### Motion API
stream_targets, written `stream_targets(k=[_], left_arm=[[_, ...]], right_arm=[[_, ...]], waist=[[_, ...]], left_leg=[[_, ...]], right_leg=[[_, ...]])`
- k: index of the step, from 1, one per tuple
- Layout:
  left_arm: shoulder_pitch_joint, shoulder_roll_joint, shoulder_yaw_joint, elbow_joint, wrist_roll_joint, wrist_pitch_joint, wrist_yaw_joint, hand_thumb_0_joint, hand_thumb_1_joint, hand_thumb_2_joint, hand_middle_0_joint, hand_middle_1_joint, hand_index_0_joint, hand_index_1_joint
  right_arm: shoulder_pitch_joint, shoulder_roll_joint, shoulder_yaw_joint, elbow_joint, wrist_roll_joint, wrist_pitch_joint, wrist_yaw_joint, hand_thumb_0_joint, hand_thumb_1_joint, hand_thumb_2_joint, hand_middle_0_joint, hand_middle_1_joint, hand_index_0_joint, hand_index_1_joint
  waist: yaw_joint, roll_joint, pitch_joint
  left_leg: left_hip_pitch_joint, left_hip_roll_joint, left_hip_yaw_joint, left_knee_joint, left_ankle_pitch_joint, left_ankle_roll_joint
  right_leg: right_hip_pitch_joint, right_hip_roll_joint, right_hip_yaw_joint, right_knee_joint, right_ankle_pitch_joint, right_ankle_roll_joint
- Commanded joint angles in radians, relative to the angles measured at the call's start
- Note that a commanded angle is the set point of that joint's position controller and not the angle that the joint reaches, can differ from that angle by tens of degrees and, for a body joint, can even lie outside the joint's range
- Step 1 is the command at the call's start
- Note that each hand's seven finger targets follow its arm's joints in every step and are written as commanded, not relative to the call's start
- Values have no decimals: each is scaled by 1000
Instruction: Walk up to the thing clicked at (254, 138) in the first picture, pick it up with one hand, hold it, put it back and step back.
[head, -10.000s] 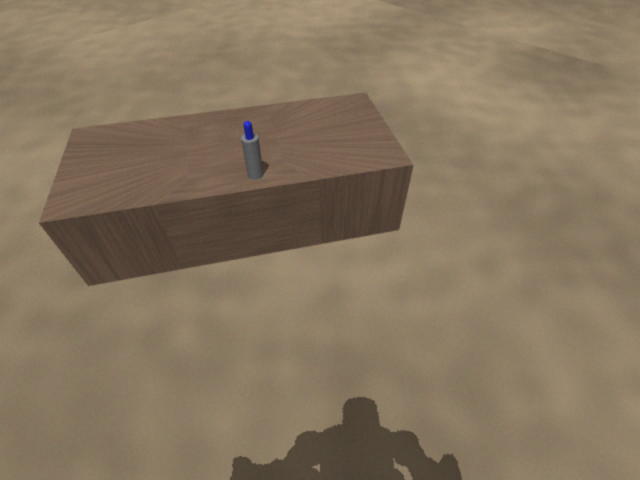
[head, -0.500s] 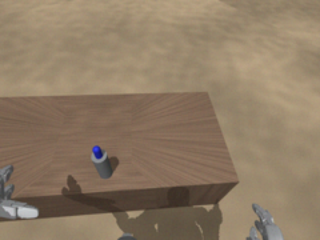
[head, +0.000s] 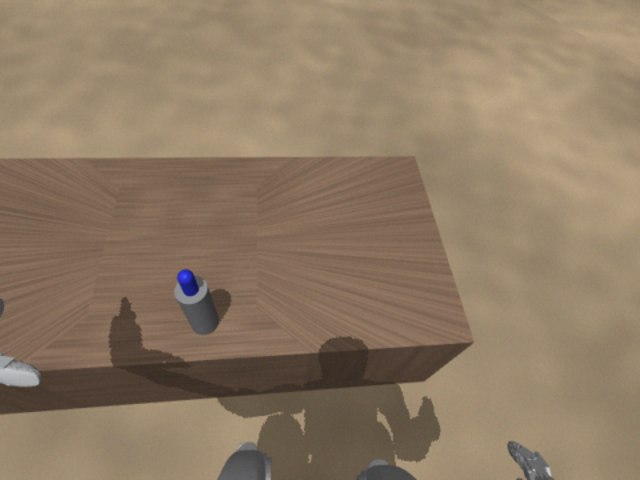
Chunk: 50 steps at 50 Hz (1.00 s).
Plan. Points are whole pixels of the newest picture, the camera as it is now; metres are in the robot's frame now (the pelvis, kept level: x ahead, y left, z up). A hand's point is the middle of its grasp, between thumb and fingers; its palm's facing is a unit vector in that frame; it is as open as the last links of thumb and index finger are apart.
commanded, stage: go down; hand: left
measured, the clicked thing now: (195, 300) +0.45 +0.23 -0.24
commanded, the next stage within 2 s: none
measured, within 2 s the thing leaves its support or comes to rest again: neither
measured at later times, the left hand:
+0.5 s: hand (3, 302) +0.34 +0.39 +0.00, palm faces +0.19 -0.97 -0.12, open 17.3 cm
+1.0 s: hand out of the picture +0.36 +0.41 +0.01, palm faces +0.21 -0.97 -0.10, open 17.3 cm
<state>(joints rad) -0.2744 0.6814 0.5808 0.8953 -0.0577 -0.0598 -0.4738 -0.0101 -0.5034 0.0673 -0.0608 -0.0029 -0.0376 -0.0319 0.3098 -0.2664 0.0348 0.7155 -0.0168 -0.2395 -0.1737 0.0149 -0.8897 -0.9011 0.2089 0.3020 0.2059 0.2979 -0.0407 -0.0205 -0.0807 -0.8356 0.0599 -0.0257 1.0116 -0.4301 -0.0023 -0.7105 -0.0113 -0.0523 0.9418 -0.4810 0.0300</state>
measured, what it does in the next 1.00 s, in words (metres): stands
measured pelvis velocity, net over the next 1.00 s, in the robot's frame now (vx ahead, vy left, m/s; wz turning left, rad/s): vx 0.00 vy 0.01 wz -0.01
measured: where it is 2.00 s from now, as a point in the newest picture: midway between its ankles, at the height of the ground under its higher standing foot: outside the picture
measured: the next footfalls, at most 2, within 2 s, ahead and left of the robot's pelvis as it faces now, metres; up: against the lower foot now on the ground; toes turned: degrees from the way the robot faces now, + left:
none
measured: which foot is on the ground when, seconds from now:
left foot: down 0.00-1.00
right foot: down 0.00-1.00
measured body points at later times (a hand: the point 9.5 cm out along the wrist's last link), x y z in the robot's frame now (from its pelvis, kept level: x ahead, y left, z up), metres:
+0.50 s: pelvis +0.00 +0.01 +0.00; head +0.11 +0.05 +0.43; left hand +0.32 +0.44 +0.01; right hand +0.09 -0.27 -0.09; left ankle +0.03 +0.12 -0.68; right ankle -0.01 -0.14 -0.68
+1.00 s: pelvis +0.00 +0.01 -0.01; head +0.12 +0.06 +0.42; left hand +0.34 +0.46 +0.02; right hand +0.08 -0.27 -0.10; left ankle +0.03 +0.12 -0.68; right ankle -0.01 -0.14 -0.68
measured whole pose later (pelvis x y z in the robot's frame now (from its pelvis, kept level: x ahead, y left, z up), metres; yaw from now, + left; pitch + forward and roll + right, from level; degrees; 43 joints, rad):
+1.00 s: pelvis +0.00 +0.01 -0.01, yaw -1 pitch +19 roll -5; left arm -0.51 0.86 0.68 1.15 -0.08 -0.20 -0.59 -0.01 -0.48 0.06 -0.06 -0.01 -0.04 -0.04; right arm 0.29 -0.29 0.07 0.70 -0.04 -0.19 -0.17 0.01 -0.89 -0.90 0.21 0.30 0.21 0.30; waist -0.08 -0.03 -0.07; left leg -0.98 0.07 -0.04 1.08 -0.44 0.00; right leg -0.84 0.00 -0.06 0.98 -0.48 0.04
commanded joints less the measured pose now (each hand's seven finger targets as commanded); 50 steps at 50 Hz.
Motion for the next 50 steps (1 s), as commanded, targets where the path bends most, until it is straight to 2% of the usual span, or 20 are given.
stream_targets(k=[1,3,5,7,9,11,14,15,17,21,23,24,29,30,34,37,41,43,45,50], left_arm=[[-246,420,81,-60,-24,-83,-20,0,-448,69,-56,-5,-31,-25],[-235,415,61,-9,-23,-80,-39,0,-483,45,-66,-8,-45,-24],[-240,420,62,19,-30,-86,-49,0,-486,46,-64,-7,-44,-23],[-296,459,84,-8,-39,-105,-55,0,-510,45,-63,-19,-46,-32],[-300,463,91,15,-47,-122,-57,0,-517,44,-64,-13,-44,-29],[-314,491,114,2,-46,-143,-59,0,-502,56,-59,-11,-37,-30],[-321,497,111,-11,-42,-158,-62,0,-481,62,-58,-6,-33,-27],[-318,480,105,-4,-44,-158,-61,0,-492,62,-61,-11,-36,-32],[-328,514,129,-36,-43,-162,-59,0,-507,63,-60,-4,-32,-29],[-330,502,120,-26,-45,-161,-54,0,-564,79,-75,-28,-34,-66],[-332,510,123,-30,-46,-162,-56,0,-455,64,-64,-4,-34,-29],[-310,489,117,2,-49,-158,-57,0,-448,66,-61,-6,-33,-29],[-345,505,124,8,-54,-167,-70,0,-493,61,-65,-18,-39,-40],[-342,500,118,27,-52,-166,-69,0,-476,66,-63,-15,-35,-39],[-405,530,130,29,-57,-192,-84,0,-494,61,-62,-18,-38,-39],[-435,552,137,35,-55,-204,-94,0,-490,64,-61,-22,-36,-43],[-437,575,150,56,-55,-201,-102,0,-501,71,-62,-17,-33,-43],[-458,601,157,52,-51,-204,-104,0,-489,60,-62,-13,-36,-35],[-458,593,154,58,-52,-202,-103,0,-490,61,-61,-16,-35,-38],[-452,604,161,65,-58,-203,-111,0,-501,51,-65,-18,-41,-37]], right_arm=[[63,-206,-69,-87,-2,-30,-25,0,-889,-900,200,300,200,300],[63,-210,-67,-90,-2,-26,-23,0,-891,-899,200,300,200,300],[64,-210,-63,-95,1,-23,-19,0,-885,-897,200,300,200,300],[67,-210,-59,-93,-1,-23,-16,0,-886,-897,200,300,200,300],[74,-215,-59,-93,-1,-19,-15,0,-888,-898,200,300,200,300],[78,-213,-58,-88,-5,-16,-15,0,-890,-899,200,300,200,300],[84,-222,-66,-82,-8,-7,-15,0,-890,-900,200,300,200,300],[85,-222,-66,-80,-9,-5,-15,0,-892,-900,200,300,199,300],[89,-226,-70,-72,-10,0,-14,0,-901,-904,199,300,199,300],[85,-227,-70,-72,-9,7,-16,0,-907,-905,200,300,199,300],[87,-222,-65,-72,-8,12,-16,0,-896,-902,200,300,200,300],[82,-222,-65,-75,-7,13,-17,0,-900,-903,200,300,200,300],[89,-219,-60,-70,-10,17,-15,0,-898,-902,200,300,200,300],[89,-219,-58,-75,-11,18,-15,0,-898,-902,199,300,199,300],[78,-222,-55,-76,-12,17,-16,0,-900,-902,200,300,200,300],[85,-231,-53,-70,-18,18,-18,0,-895,-901,200,300,200,300],[92,-228,-43,-71,-23,22,-15,0,-895,-902,199,300,199,300],[83,-230,-42,-74,-25,21,-15,0,-894,-901,200,300,200,300],[84,-233,-45,-79,-22,23,-16,0,-898,-902,200,300,200,300],[86,-231,-37,-80,-22,25,-17,0,-897,-901,199,300,199,300]], waist=[[2,170,-266],[8,197,-261],[8,189,-267],[10,200,-297],[1,165,-324],[6,166,-356],[8,203,-384],[6,199,-387],[15,222,-417],[12,231,-385],[15,238,-370],[11,213,-347],[3,222,-349],[-2,186,-344],[-11,200,-321],[-19,221,-355],[-12,213,-394],[-3,250,-383],[-5,221,-388],[-11,234,-395]], left_leg=[[289,-31,-5,-150,209,16],[288,-27,-6,-159,187,13],[279,-25,-6,-153,194,11],[283,-19,-17,-145,211,10],[292,-20,-11,-118,281,15],[304,-20,-13,-104,334,15],[359,-14,-20,-107,381,10],[363,-15,-19,-102,396,10],[386,-12,-27,-104,413,6],[381,-7,-38,-122,384,1],[367,-7,-39,-126,367,0],[349,-8,-36,-129,341,3],[337,-7,-36,-109,380,5],[316,-11,-29,-106,353,12],[283,-12,-27,-103,275,12],[319,-8,-34,-96,312,10],[323,-13,-31,-73,355,14],[310,-13,-34,-80,312,8],[298,-14,-32,-87,259,12],[292,-13,-36,-74,284,10]], right_leg=[[-9,28,10,-131,196,-47],[-21,29,7,-130,178,-49],[-20,30,4,-127,183,-49],[-28,34,-3,-111,186,-48],[-24,35,-2,-108,236,-46],[-14,35,-2,-95,272,-44],[-32,34,-3,-90,282,-46],[-31,33,-2,-90,294,-45],[-35,33,-5,-88,292,-46],[-56,37,-12,-90,257,-50],[-57,38,-14,-90,245,-51],[-51,39,-13,-98,240,-50],[-59,39,-14,-85,266,-49],[-50,38,-10,-93,261,-49],[-75,37,-4,-89,221,-49],[-101,38,-8,-74,232,-49],[-76,33,-5,-76,267,-47],[-99,33,-4,-68,227,-49],[-95,34,-2,-77,200,-50],[-100,37,-7,-67,219,-50]])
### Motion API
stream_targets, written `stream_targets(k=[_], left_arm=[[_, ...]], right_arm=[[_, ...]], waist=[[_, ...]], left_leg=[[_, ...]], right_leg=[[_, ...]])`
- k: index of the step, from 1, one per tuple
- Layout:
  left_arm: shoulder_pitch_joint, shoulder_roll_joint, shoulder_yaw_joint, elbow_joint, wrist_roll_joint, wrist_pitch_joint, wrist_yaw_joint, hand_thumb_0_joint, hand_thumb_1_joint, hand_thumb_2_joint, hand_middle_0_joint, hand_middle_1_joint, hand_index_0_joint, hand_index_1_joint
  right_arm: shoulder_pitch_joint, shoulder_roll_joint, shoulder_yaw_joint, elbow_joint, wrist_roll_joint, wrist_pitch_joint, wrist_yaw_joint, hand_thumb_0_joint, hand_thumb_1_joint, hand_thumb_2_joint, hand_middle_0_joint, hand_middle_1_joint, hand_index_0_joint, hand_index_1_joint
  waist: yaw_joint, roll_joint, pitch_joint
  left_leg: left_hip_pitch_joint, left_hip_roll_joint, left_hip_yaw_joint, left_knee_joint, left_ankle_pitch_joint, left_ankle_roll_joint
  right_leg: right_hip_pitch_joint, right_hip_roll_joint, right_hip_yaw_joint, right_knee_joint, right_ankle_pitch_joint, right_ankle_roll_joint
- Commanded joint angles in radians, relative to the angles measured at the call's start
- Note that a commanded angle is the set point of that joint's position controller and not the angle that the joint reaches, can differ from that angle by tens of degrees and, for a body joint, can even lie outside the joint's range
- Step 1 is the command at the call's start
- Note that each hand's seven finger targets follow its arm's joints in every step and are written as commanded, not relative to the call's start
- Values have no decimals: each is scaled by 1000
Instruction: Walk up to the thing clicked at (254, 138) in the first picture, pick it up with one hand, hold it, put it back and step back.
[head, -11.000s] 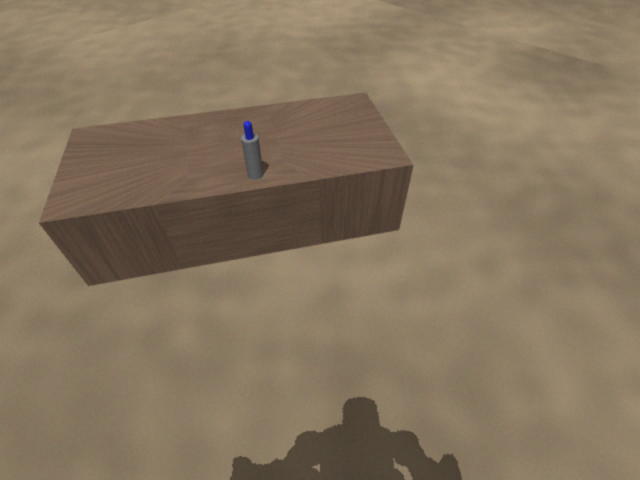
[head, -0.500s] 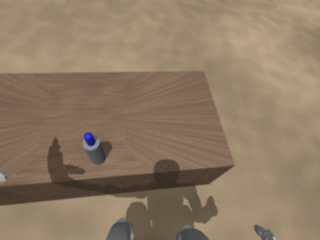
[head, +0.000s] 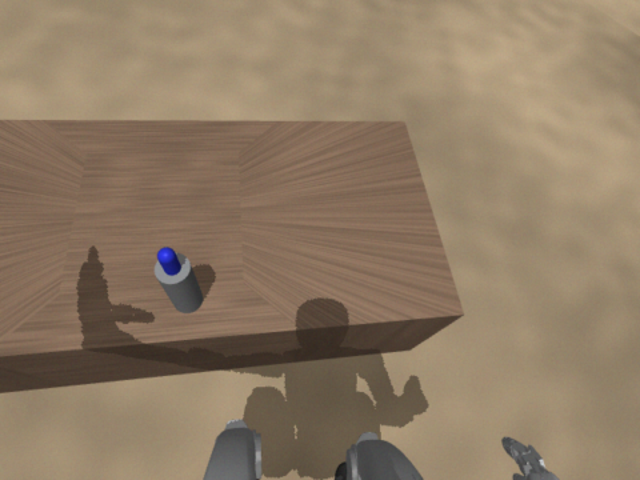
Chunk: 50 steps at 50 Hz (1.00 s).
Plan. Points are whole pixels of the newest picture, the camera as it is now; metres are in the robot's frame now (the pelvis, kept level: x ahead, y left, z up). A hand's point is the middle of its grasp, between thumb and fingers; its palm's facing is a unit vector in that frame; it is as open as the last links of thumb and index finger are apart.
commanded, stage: go down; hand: left
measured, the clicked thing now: (178, 279) +0.45 +0.22 -0.23
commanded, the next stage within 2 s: none
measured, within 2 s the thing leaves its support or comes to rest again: neither
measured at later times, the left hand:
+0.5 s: hand out of the picture +0.37 +0.41 +0.02, palm faces +0.22 -0.97 -0.08, open 17.3 cm
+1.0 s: hand out of the picture +0.38 +0.42 +0.02, palm faces +0.22 -0.97 -0.06, open 17.4 cm
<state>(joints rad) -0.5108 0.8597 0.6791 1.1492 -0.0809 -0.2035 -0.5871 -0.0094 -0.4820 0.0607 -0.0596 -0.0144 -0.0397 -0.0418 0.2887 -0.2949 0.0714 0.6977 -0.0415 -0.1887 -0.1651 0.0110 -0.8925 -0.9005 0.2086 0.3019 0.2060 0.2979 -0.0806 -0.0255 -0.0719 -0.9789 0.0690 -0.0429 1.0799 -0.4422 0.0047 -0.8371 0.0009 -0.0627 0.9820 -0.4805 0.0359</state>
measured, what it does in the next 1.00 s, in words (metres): stands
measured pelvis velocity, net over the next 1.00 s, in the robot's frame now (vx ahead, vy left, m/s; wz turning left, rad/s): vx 0.00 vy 0.01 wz -0.01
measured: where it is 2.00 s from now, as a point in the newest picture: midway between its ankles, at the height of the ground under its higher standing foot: outside the picture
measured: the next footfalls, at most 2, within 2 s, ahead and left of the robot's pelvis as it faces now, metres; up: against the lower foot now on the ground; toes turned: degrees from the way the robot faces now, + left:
none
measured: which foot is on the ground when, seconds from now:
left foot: down 0.00-1.00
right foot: down 0.00-1.00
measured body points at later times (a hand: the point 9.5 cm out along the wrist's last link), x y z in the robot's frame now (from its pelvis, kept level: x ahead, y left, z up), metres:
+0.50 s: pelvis +0.01 +0.01 -0.01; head +0.14 +0.06 +0.42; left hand +0.35 +0.46 +0.03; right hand +0.09 -0.27 -0.09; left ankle +0.03 +0.11 -0.67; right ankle -0.01 -0.15 -0.67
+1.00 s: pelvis +0.00 +0.01 -0.01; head +0.14 +0.07 +0.41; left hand +0.36 +0.47 +0.03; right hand +0.08 -0.27 -0.10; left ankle +0.03 +0.11 -0.67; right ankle -0.01 -0.15 -0.67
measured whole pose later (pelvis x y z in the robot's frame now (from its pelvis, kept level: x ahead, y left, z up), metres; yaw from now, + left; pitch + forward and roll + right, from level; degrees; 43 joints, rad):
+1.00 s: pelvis +0.00 +0.01 -0.01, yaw +0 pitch +22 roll -6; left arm -0.58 0.91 0.72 1.17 -0.11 -0.23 -0.63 -0.01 -0.51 0.06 -0.06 -0.02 -0.04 -0.05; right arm 0.29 -0.29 0.09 0.69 -0.05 -0.17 -0.15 0.01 -0.90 -0.90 0.21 0.30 0.21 0.30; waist -0.09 -0.02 -0.09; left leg -1.08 0.07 -0.06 1.16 -0.47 0.01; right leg -0.93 0.00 -0.07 1.04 -0.50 0.04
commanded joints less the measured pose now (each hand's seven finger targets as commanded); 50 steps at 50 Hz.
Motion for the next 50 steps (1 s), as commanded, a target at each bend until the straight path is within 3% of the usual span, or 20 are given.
stream_targets(k=[1,6,10,14,16,22,27,28,29,30,33,38,41,43,45,50], left_arm=[[-220,419,63,-188,-37,-59,0,0,-513,54,-68,-24,-42,-46],[-204,424,66,-172,-41,-59,-3,0,-505,68,-65,-24,-36,-49],[-224,420,64,-188,-45,-64,-10,0,-521,60,-65,-20,-37,-44],[-238,435,74,-201,-49,-68,-7,0,-507,62,-62,-22,-35,-45],[-252,430,70,-205,-48,-71,-11,0,-502,54,-65,-24,-40,-44],[-249,440,81,-194,-49,-73,-14,0,-500,60,-64,-24,-38,-46],[-254,437,82,-171,-57,-79,-22,0,-525,65,-63,-25,-36,-49],[-263,464,97,-175,-55,-82,-22,0,-504,70,-61,-29,-35,-52],[-248,442,93,-160,-56,-83,-27,0,-533,73,-60,-33,-34,-57],[-270,460,92,-196,-55,-87,-28,0,-509,64,-63,-30,-38,-52],[-294,452,82,-183,-51,-91,-28,0,-509,67,-61,-30,-35,-52],[-314,477,98,-198,-57,-96,-28,0,-513,62,-58,-31,-35,-50],[-320,484,99,-211,-59,-94,-35,0,-503,56,-66,-26,-41,-47],[-286,446,90,-148,-65,-81,-41,0,-522,59,-65,-27,-39,-49],[-288,458,94,-180,-64,-85,-40,0,-520,58,-66,-29,-40,-51],[-286,461,103,-171,-73,-93,-40,0,-512,56,-61,-30,-39,-48]], right_arm=[[112,-201,-71,-63,0,-23,-27,0,-901,-903,199,300,199,300],[116,-202,-70,-62,2,-18,-25,0,-900,-903,199,300,199,300],[124,-216,-78,-57,2,-21,-23,0,-902,-903,199,300,200,300],[127,-204,-73,-55,3,-19,-24,0,-898,-903,199,300,199,300],[128,-210,-75,-51,1,-21,-24,0,-900,-902,200,300,200,300],[125,-210,-71,-54,0,-17,-22,0,-900,-903,199,300,200,300],[130,-207,-62,-50,-4,-16,-19,0,-901,-903,199,300,199,300],[130,-205,-60,-49,-5,-15,-20,0,-897,-902,199,300,199,300],[128,-206,-62,-48,-4,-14,-18,0,-901,-903,199,300,199,300],[122,-207,-64,-52,-5,-15,-17,0,-901,-903,199,300,200,300],[129,-211,-66,-51,-5,-14,-17,0,-898,-902,199,300,199,300],[127,-218,-66,-49,-3,-12,-15,0,-899,-902,200,300,200,300],[132,-217,-61,-49,-6,-11,-15,0,-898,-902,199,300,200,300],[140,-218,-57,-49,-6,-11,-17,0,-904,-904,199,300,199,300],[133,-218,-61,-55,-4,-9,-14,0,-903,-903,199,300,200,300],[128,-212,-57,-58,-2,-9,-15,0,-899,-902,200,300,200,300]], waist=[[25,233,-417],[30,225,-414],[32,265,-422],[25,243,-424],[21,259,-438],[30,259,-424],[21,239,-444],[30,245,-439],[25,244,-446],[35,267,-444],[18,268,-451],[27,286,-455],[31,293,-487],[15,253,-462],[29,266,-470],[27,245,-448]], left_leg=[[437,-23,-18,-128,326,5],[420,-25,-18,-114,356,7],[480,-4,-52,-131,400,-13],[450,-19,-31,-116,356,-1],[479,-12,-45,-115,392,-8],[466,-14,-44,-115,367,-8],[453,-17,-39,-78,444,-1],[432,-21,-34,-72,424,2],[445,-17,-44,-76,443,-3],[444,-18,-42,-80,424,-4],[465,-14,-47,-84,398,-7],[460,-9,-64,-101,341,-14],[472,-13,-57,-81,400,-12],[464,-10,-61,-72,436,-9],[455,-16,-58,-70,416,-9],[413,-19,-50,-67,360,-4]], right_leg=[[23,24,3,-104,235,-55],[22,23,3,-96,254,-56],[-48,31,-17,-70,224,-60],[1,28,-3,-89,236,-56],[-32,30,-9,-70,237,-58],[-43,29,-8,-72,216,-58],[-38,25,-6,-62,275,-54],[-28,23,0,-63,272,-53],[-48,25,-6,-50,268,-55],[-52,23,-2,-51,253,-56],[-74,27,-7,-49,232,-57],[-90,29,-13,-38,183,-59],[-80,27,-11,-39,220,-58],[-92,30,-19,-36,240,-56],[-91,27,-12,-37,228,-57],[-80,28,-10,-38,215,-55]])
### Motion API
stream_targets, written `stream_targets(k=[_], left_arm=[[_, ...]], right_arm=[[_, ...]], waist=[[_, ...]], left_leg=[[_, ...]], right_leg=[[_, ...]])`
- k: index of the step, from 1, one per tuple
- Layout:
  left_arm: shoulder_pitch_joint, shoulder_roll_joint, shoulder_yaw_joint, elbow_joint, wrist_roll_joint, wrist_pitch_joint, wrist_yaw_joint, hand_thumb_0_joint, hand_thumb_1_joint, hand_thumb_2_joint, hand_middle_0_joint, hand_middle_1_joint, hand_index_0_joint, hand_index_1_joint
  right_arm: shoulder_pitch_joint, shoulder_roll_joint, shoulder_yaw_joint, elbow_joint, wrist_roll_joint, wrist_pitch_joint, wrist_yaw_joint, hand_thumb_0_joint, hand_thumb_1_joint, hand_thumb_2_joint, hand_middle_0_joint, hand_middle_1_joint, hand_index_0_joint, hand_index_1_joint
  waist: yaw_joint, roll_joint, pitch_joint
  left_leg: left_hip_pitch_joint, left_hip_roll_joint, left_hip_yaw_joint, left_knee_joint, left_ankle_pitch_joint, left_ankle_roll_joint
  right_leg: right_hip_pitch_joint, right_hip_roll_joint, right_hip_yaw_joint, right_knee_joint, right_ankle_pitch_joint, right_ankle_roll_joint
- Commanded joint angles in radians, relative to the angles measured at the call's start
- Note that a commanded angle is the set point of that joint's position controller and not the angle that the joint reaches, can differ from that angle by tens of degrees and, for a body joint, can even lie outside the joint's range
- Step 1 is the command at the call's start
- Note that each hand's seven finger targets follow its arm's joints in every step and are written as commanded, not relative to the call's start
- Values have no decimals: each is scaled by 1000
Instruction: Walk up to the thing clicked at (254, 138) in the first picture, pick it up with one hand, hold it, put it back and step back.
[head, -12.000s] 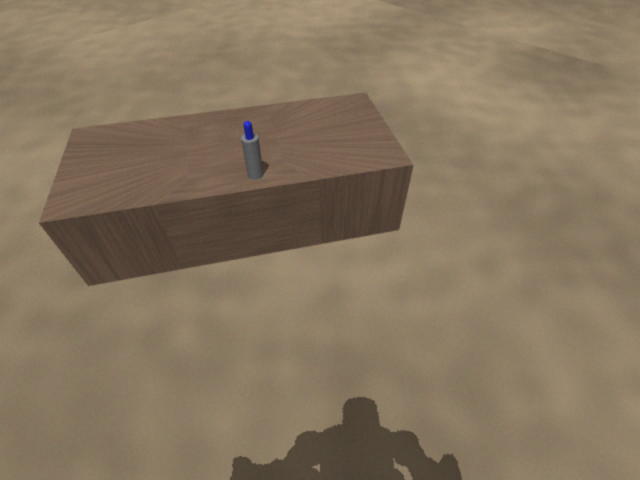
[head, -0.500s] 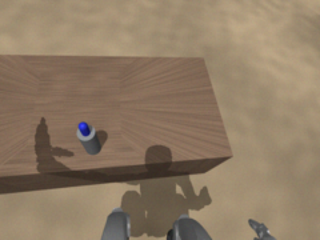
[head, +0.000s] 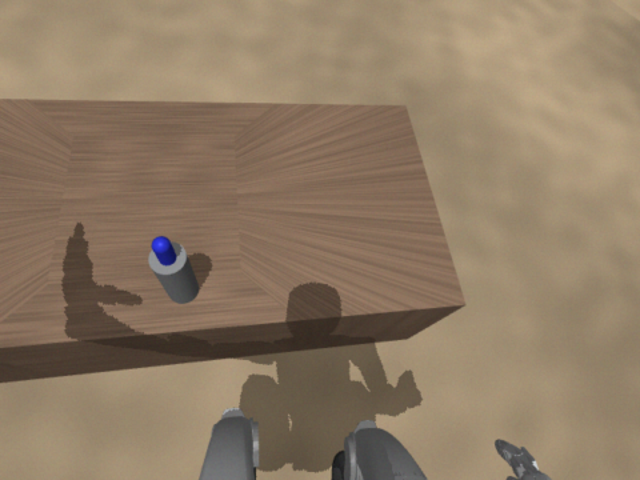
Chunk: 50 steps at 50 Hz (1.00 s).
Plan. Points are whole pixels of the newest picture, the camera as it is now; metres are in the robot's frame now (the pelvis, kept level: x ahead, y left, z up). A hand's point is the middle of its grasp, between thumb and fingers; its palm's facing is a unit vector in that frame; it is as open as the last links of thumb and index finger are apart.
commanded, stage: go down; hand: left
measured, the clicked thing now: (173, 269) +0.45 +0.22 -0.22
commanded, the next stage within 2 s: none
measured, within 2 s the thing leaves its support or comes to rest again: neither
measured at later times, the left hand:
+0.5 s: hand out of the picture +0.37 +0.42 +0.03, palm faces +0.23 -0.97 -0.04, open 17.4 cm
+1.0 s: hand out of the picture +0.37 +0.42 +0.04, palm faces +0.23 -0.97 -0.02, open 17.2 cm
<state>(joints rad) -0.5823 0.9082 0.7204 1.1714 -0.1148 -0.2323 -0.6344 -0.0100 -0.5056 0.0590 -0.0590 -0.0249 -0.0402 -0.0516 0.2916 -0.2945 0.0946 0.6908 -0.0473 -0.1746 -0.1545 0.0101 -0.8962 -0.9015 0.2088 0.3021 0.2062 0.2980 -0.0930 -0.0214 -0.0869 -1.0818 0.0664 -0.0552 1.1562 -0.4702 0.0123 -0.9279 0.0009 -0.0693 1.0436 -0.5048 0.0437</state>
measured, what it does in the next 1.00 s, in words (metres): stands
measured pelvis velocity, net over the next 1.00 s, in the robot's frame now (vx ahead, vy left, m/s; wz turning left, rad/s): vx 0.00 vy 0.00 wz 0.00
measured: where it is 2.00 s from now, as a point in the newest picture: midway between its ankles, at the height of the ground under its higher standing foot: outside the picture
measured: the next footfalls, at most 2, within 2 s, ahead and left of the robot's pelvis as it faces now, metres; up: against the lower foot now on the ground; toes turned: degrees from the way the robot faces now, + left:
none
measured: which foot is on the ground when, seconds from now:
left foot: down 0.00-1.00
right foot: down 0.00-1.00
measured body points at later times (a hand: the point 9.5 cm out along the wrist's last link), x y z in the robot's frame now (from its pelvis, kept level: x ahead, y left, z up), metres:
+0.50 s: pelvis +0.00 +0.00 -0.01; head +0.15 +0.06 +0.41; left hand +0.35 +0.47 +0.03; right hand +0.10 -0.28 -0.09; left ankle +0.03 +0.10 -0.65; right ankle -0.01 -0.16 -0.65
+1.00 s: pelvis +0.00 +0.00 -0.01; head +0.15 +0.06 +0.41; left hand +0.36 +0.47 +0.04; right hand +0.10 -0.27 -0.10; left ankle +0.03 +0.10 -0.65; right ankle -0.01 -0.16 -0.65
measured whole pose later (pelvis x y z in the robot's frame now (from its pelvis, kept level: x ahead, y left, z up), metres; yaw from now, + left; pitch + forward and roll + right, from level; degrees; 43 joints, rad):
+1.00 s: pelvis +0.00 +0.00 -0.01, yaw +0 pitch +23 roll -6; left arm -0.59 0.89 0.76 1.12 -0.18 -0.28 -0.68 -0.01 -0.45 0.04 -0.05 -0.01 -0.04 -0.03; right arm 0.27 -0.29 0.10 0.70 -0.04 -0.18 -0.16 0.01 -0.90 -0.90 0.21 0.30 0.21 0.30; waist -0.08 -0.03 -0.08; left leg -1.13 0.06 -0.06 1.20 -0.49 0.01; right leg -0.97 0.00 -0.07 1.09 -0.53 0.04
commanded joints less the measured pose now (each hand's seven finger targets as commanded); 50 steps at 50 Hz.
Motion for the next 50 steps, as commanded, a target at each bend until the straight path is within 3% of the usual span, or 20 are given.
stream_targets(k=[1,6,8,10,16,20,24,26,27,29,31,35,37,40,44,48,50], left_arm=[[-231,429,70,-233,-41,-73,8,0,-518,60,-59,-29,-37,-49],[-242,435,73,-246,-43,-78,8,0,-489,56,-61,-31,-39,-48],[-236,417,71,-222,-49,-75,4,0,-509,51,-62,-22,-37,-43],[-225,422,78,-201,-53,-76,-1,0,-499,52,-60,-22,-38,-41],[-201,420,73,-190,-57,-82,-13,0,-505,48,-65,-29,-43,-47],[-217,431,88,-225,-69,-94,-22,0,-514,34,-69,-16,-44,-36],[-221,429,91,-246,-76,-103,-27,0,-496,42,-62,-21,-41,-38],[-247,424,83,-272,-77,-105,-31,0,-473,41,-63,-15,-40,-32],[-261,452,107,-289,-78,-105,-31,0,-468,46,-60,-15,-38,-32],[-247,427,95,-267,-83,-99,-31,0,-465,47,-59,-11,-36,-28],[-218,390,81,-239,-86,-94,-36,0,-454,50,-55,-12,-33,-28],[-229,409,88,-238,-82,-86,-29,0,-477,45,-60,-16,-38,-33],[-203,389,85,-211,-87,-86,-28,0,-478,47,-55,-19,-36,-34],[-221,418,99,-261,-85,-94,-24,0,-479,36,-60,-15,-40,-30],[-241,407,98,-258,-95,-107,-37,0,-445,38,-55,-12,-38,-25],[-253,404,95,-260,-98,-104,-39,0,-421,42,-52,-15,-35,-27],[-249,419,106,-238,-99,-101,-41,0,-434,48,-52,-15,-32,-28]], right_arm=[[122,-213,-81,-51,6,-24,-26,0,-898,-902,199,300,200,300],[115,-211,-82,-54,7,-22,-27,0,-898,-901,200,300,200,300],[124,-216,-80,-48,5,-24,-30,0,-905,-903,199,300,200,300],[117,-211,-74,-48,4,-23,-30,0,-901,-902,200,300,200,300],[102,-209,-72,-58,8,-23,-32,0,-899,-901,200,300,200,300],[114,-215,-74,-48,6,-27,-30,0,-907,-903,200,300,200,300],[103,-220,-79,-47,6,-27,-30,0,-904,-902,200,300,200,300],[107,-223,-83,-44,5,-28,-31,0,-903,-902,200,300,200,300],[117,-222,-81,-35,3,-27,-33,0,-903,-902,200,300,200,300],[118,-218,-77,-34,4,-28,-34,0,-903,-903,200,300,200,300],[107,-214,-76,-35,4,-24,-35,0,-901,-902,200,300,200,300],[116,-214,-76,-37,6,-23,-36,0,-903,-903,200,300,200,300],[109,-210,-72,-40,7,-24,-33,0,-904,-902,200,300,200,300],[107,-213,-77,-44,8,-23,-30,0,-908,-903,200,300,200,300],[105,-214,-76,-39,7,-26,-31,0,-905,-902,200,300,200,300],[109,-218,-78,-42,6,-26,-33,0,-905,-902,200,300,200,300],[112,-216,-70,-37,6,-26,-34,0,-904,-902,200,300,200,300]], waist=[[42,249,-449],[45,282,-436],[29,243,-457],[34,253,-430],[38,236,-411],[38,247,-471],[42,279,-467],[40,313,-490],[48,318,-515],[38,295,-507],[38,300,-475],[40,262,-476],[39,240,-442],[58,267,-470],[39,279,-485],[37,274,-480],[38,258,-474]], left_leg=[[528,-15,-38,-147,383,-12],[525,-16,-40,-165,316,-16],[530,-17,-38,-145,367,-11],[508,-18,-38,-139,370,-11],[454,-27,-24,-131,314,-3],[503,-22,-37,-105,411,-7],[526,-19,-45,-121,385,-17],[566,-14,-55,-122,406,-25],[574,-14,-59,-114,431,-26],[573,-15,-59,-108,457,-24],[565,-13,-57,-109,453,-26],[532,-20,-48,-102,438,-15],[496,-21,-47,-103,415,-13],[516,-19,-53,-111,421,-18],[565,-11,-62,-107,459,-24],[552,-18,-53,-111,405,-20],[534,-20,-51,-103,425,-18]], right_leg=[[10,29,-3,-95,234,-65],[4,28,0,-96,190,-67],[14,30,-2,-99,233,-64],[4,28,-1,-91,230,-64],[12,25,10,-97,212,-64],[-2,26,3,-76,257,-62],[-34,27,-2,-63,217,-68],[-60,29,-7,-57,211,-69],[-51,28,-10,-55,224,-67],[-44,30,-10,-55,247,-66],[-65,30,-10,-54,237,-66],[-36,28,-5,-65,251,-63],[-30,29,-6,-63,246,-62],[-45,29,-9,-52,229,-66],[-63,32,-13,-46,243,-63],[-52,31,-6,-58,222,-65],[-43,30,-7,-57,241,-63]])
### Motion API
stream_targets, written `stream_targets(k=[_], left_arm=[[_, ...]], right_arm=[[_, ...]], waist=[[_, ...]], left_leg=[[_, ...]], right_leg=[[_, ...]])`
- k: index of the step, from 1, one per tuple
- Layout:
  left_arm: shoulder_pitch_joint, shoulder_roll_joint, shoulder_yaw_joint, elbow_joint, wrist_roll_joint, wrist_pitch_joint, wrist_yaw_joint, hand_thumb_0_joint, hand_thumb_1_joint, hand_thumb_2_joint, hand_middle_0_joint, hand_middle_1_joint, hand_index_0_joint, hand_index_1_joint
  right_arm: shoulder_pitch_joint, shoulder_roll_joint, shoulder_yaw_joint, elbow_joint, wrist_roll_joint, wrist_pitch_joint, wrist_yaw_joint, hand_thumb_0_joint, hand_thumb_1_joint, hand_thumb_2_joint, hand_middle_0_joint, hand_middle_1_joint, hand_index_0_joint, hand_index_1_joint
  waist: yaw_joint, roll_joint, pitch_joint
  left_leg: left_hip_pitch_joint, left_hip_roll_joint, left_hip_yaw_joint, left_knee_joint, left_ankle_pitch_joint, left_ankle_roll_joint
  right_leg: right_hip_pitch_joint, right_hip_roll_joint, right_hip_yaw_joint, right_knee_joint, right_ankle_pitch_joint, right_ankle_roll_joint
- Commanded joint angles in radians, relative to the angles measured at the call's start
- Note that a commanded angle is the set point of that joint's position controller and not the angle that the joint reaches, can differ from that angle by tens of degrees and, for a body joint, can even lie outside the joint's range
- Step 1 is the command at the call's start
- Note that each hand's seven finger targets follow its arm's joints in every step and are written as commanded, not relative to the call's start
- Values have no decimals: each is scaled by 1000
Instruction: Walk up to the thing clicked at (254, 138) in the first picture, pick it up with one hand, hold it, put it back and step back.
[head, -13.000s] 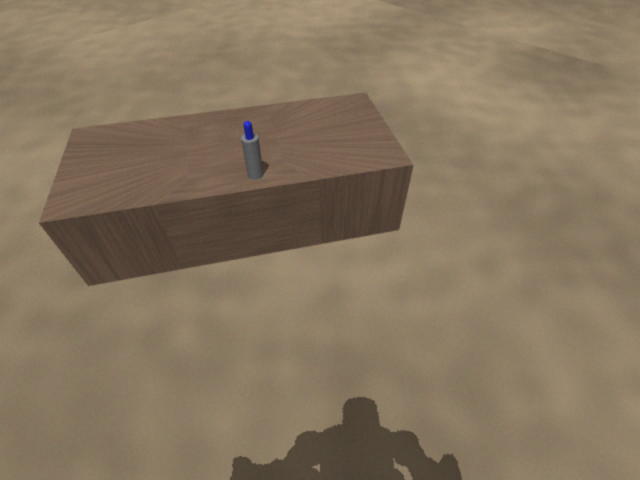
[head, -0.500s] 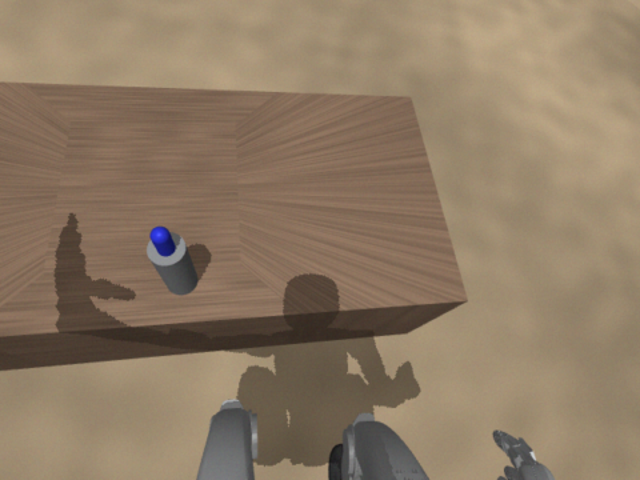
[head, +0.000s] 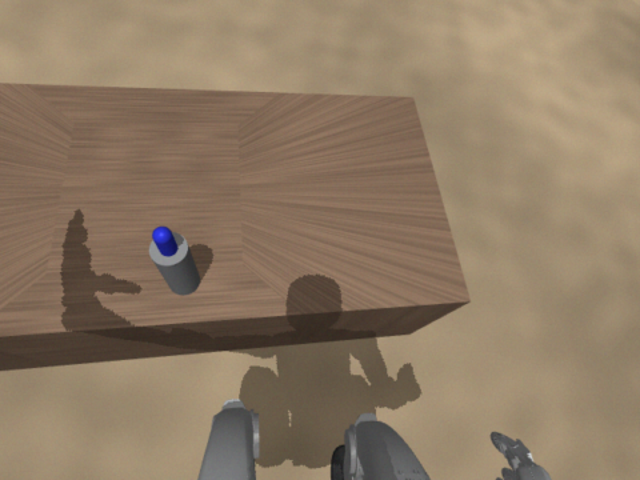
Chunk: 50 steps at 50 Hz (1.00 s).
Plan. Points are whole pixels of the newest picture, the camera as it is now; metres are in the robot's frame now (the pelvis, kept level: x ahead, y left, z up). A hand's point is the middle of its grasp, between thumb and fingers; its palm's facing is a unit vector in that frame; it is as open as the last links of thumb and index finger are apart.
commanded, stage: go down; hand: left
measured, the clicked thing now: (174, 260) +0.45 +0.22 -0.21
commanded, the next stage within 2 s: approach in 1.50 s
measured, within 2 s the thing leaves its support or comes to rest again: neither
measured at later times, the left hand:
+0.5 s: hand out of the picture +0.38 +0.42 +0.06, palm faces +0.24 -0.97 +0.01, open 17.1 cm
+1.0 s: hand out of the picture +0.38 +0.42 +0.06, palm faces +0.24 -0.97 +0.02, open 17.1 cm
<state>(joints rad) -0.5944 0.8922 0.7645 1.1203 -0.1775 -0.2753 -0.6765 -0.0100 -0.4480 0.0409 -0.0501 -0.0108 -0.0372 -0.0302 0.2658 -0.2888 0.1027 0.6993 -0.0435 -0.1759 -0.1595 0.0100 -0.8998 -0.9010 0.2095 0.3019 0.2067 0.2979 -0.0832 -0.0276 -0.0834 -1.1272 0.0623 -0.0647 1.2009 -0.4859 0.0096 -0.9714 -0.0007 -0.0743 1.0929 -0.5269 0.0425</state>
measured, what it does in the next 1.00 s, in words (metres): stands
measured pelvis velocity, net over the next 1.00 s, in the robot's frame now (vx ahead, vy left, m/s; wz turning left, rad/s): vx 0.00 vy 0.00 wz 0.00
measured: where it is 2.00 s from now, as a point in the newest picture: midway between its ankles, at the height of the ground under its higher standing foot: outside the picture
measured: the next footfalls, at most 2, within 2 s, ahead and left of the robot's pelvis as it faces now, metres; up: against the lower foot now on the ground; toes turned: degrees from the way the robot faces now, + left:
none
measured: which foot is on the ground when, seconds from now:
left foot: down 0.00-1.00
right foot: down 0.00-1.00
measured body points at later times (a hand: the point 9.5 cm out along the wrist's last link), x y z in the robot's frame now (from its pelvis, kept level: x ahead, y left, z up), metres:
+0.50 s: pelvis +0.00 +0.00 +0.00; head +0.15 +0.06 +0.42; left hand +0.36 +0.47 +0.06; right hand +0.09 -0.28 -0.09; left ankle +0.03 +0.10 -0.64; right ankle -0.01 -0.16 -0.64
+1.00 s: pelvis +0.00 +0.00 -0.01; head +0.15 +0.06 +0.41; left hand +0.37 +0.47 +0.06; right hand +0.09 -0.28 -0.09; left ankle +0.03 +0.10 -0.64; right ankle -0.01 -0.16 -0.64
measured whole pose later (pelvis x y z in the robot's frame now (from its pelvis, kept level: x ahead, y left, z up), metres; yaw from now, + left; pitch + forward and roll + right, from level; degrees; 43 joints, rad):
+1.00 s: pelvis +0.00 +0.00 -0.01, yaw +0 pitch +24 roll -7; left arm -0.64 0.92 0.81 1.13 -0.22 -0.29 -0.70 -0.01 -0.41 0.03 -0.05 -0.01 -0.04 -0.02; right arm 0.27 -0.29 0.12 0.69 -0.04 -0.18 -0.17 0.01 -0.90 -0.90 0.21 0.30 0.21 0.30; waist -0.10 -0.03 -0.09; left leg -1.16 0.06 -0.07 1.23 -0.49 0.00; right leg -1.01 0.00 -0.08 1.12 -0.54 0.04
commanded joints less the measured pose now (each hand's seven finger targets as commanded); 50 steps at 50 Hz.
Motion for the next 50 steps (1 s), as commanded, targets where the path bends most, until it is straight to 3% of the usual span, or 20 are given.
stream_targets(k=[1,2,4,5,8,9,11,16,20,22,24,28,31,40,43,45,47,50], left_arm=[[-245,445,67,-174,-36,-58,0,0,-443,45,-50,-16,-33,-28],[-240,454,72,-178,-36,-58,2,0,-448,39,-53,-14,-35,-26],[-263,439,55,-178,-33,-59,-1,0,-440,48,-49,-19,-33,-31],[-244,447,67,-155,-31,-60,-1,0,-439,37,-54,-15,-38,-25],[-247,478,81,-166,-31,-64,-6,0,-433,42,-52,-17,-36,-27],[-242,447,63,-161,-32,-63,-10,0,-427,37,-54,-14,-37,-25],[-248,443,62,-169,-39,-62,-15,0,-433,41,-55,-18,-37,-30],[-254,466,81,-212,-53,-66,-17,0,-423,43,-51,-15,-34,-26],[-271,461,75,-217,-54,-66,-14,0,-417,27,-52,-15,-40,-21],[-272,446,71,-208,-57,-63,-13,0,-417,36,-53,-11,-36,-22],[-237,443,71,-166,-53,-59,-11,0,-421,37,-52,-18,-38,-26],[-279,447,67,-204,-54,-63,-13,0,-412,26,-55,-8,-39,-18],[-263,453,82,-180,-60,-65,-12,0,-425,24,-53,-10,-40,-18],[-297,450,77,-199,-67,-70,-21,0,-418,31,-51,-12,-37,-20],[-271,455,86,-186,-68,-71,-18,0,-402,30,-48,-14,-37,-20],[-270,475,101,-209,-69,-74,-17,0,-397,25,-49,-12,-40,-16],[-271,463,100,-202,-74,-75,-20,0,-400,30,-49,-12,-37,-17],[-277,443,96,-204,-82,-77,-24,0,-399,45,-45,-15,-31,-23]], right_arm=[[131,-217,-75,-45,2,-23,-30,0,-904,-902,200,300,200,300],[130,-222,-78,-50,3,-23,-30,0,-906,-902,200,300,200,300],[129,-219,-76,-54,0,-22,-29,0,-902,-901,200,300,200,300],[127,-217,-75,-54,1,-22,-31,0,-905,-901,200,300,200,300],[132,-219,-70,-57,0,-21,-30,0,-904,-901,200,300,200,300],[124,-220,-73,-60,2,-22,-31,0,-904,-901,200,300,200,300],[137,-222,-73,-59,1,-23,-29,0,-907,-902,200,300,200,300],[137,-223,-74,-55,4,-26,-31,0,-901,-901,200,300,200,300],[128,-225,-75,-56,8,-29,-35,0,-905,-900,200,300,200,300],[135,-222,-70,-53,5,-27,-35,0,-907,-901,200,300,200,300],[129,-219,-68,-51,8,-28,-37,0,-904,-901,200,300,200,300],[128,-222,-73,-60,7,-28,-34,0,-905,-901,200,300,200,300],[131,-221,-68,-55,6,-29,-33,0,-908,-901,200,300,200,300],[136,-221,-68,-52,5,-28,-36,0,-909,-902,200,300,200,300],[125,-217,-66,-59,7,-27,-34,0,-907,-900,201,300,200,300],[126,-221,-67,-59,8,-28,-32,0,-908,-900,201,300,200,300],[132,-222,-67,-60,9,-26,-35,0,-907,-900,201,300,200,300],[137,-221,-63,-51,5,-29,-32,0,-911,-902,200,300,200,300]], waist=[[30,270,-463],[39,262,-452],[28,264,-450],[27,251,-446],[37,267,-467],[30,274,-462],[22,255,-478],[34,277,-501],[28,310,-476],[23,278,-491],[29,271,-441],[32,284,-459],[25,269,-474],[16,265,-487],[34,273,-459],[45,301,-488],[33,287,-484],[24,281,-511]], left_leg=[[554,-15,-44,-146,412,-14],[540,-17,-43,-157,384,-13],[526,-20,-32,-149,354,-8],[507,-20,-34,-148,348,-7],[520,-23,-30,-143,375,-7],[536,-19,-35,-151,369,-11],[528,-23,-33,-138,388,-6],[550,-23,-31,-133,402,-8],[565,-15,-43,-155,363,-18],[566,-17,-42,-139,415,-12],[522,-20,-39,-146,380,-11],[531,-20,-35,-150,351,-11],[537,-16,-44,-140,395,-12],[534,-20,-38,-125,385,-7],[503,-22,-36,-134,341,-9],[536,-16,-48,-139,372,-17],[550,-17,-43,-137,378,-14],[566,-15,-51,-117,478,-14]], right_leg=[[-9,32,0,-102,245,-62],[-3,33,0,-104,228,-64],[-5,30,7,-108,222,-63],[0,31,5,-107,225,-62],[15,29,6,-104,244,-63],[-8,31,5,-100,229,-64],[16,30,6,-107,254,-62],[14,28,7,-104,257,-61],[-26,32,0,-90,213,-65],[-10,30,0,-99,252,-63],[-9,32,1,-95,237,-64],[-14,31,5,-103,216,-65],[-11,32,-4,-90,242,-63],[-13,32,5,-95,246,-62],[-21,33,4,-88,213,-65],[-34,34,-3,-76,214,-67],[-29,34,-2,-85,223,-65],[-29,32,-6,-71,283,-64]])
